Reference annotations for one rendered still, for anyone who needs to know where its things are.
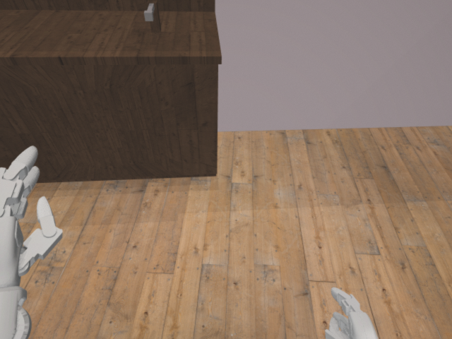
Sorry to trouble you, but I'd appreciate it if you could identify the counter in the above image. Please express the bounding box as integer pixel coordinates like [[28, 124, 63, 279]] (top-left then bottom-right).
[[0, 0, 222, 183]]

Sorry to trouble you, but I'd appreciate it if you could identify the tap lever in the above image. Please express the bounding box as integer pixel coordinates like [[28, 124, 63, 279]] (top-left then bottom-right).
[[144, 4, 155, 21]]

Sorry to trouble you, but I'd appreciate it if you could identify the robot right hand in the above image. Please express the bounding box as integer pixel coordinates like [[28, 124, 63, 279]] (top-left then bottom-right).
[[325, 287, 378, 339]]

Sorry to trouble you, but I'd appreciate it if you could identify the robot left forearm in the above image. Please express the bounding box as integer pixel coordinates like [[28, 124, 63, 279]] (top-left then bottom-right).
[[0, 286, 32, 339]]

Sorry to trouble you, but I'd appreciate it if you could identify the robot left hand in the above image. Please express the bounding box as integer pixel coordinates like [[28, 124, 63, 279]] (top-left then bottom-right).
[[0, 145, 63, 288]]

